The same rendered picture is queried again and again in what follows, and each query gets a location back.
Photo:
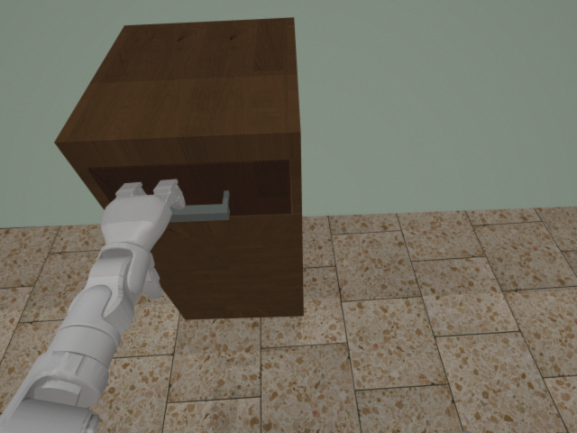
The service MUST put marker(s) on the cabinet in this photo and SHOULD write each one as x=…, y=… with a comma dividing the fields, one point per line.
x=175, y=93

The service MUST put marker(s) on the handle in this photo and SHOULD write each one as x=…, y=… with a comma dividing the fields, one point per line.
x=202, y=212

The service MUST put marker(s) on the robot left forearm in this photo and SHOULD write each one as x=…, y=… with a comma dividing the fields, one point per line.
x=74, y=369

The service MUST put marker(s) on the drawer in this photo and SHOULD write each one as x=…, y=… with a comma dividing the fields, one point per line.
x=255, y=187

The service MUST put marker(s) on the robot left hand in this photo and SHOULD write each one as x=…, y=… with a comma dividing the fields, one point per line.
x=141, y=219

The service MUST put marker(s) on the robot left upper arm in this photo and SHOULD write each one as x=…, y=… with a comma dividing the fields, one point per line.
x=37, y=416

